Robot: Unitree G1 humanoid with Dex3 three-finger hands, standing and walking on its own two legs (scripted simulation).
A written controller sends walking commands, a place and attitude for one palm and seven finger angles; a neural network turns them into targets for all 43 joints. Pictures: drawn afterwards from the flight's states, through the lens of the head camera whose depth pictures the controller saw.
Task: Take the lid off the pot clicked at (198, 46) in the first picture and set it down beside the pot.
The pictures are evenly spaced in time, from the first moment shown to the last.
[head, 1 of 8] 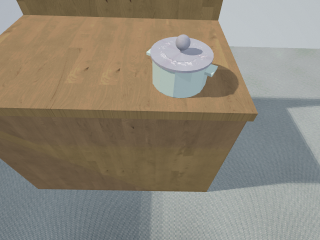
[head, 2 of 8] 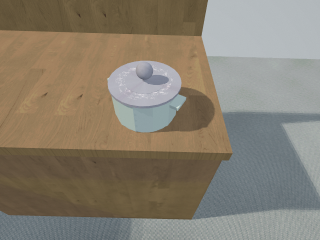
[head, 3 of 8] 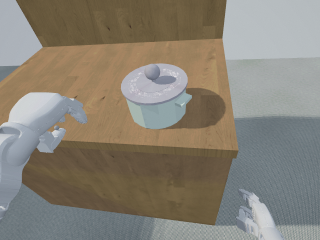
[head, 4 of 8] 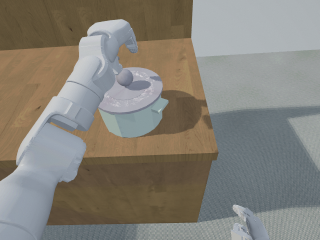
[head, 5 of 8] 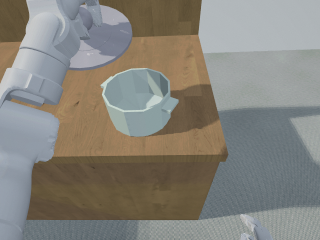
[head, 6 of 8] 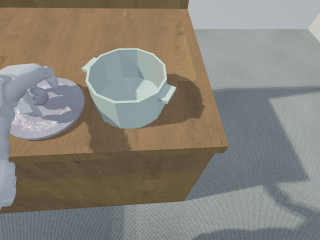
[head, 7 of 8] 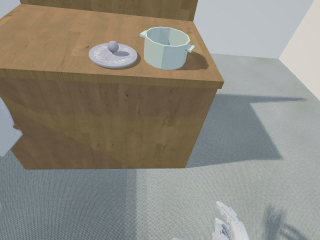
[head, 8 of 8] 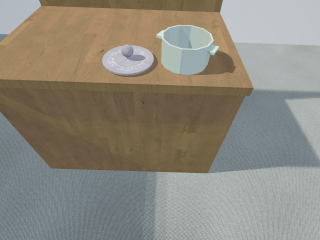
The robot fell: no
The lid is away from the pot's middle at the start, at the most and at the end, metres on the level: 0.00 0.24 0.23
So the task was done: yes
